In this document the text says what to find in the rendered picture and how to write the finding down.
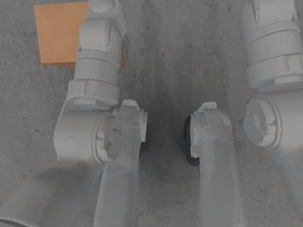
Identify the right robot upper arm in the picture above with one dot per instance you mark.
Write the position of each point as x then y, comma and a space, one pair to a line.
275, 121

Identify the robot right foot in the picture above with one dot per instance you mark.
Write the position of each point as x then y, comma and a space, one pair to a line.
194, 161

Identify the carton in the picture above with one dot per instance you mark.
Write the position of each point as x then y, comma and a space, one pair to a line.
58, 28

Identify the robot right forearm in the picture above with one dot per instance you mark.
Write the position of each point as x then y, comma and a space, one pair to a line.
271, 39

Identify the robot left forearm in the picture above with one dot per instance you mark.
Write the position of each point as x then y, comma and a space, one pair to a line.
98, 58

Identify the robot right shin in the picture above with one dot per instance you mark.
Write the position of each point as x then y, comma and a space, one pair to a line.
194, 152

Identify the left robot upper arm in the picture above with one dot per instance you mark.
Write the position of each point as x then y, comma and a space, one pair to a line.
85, 141

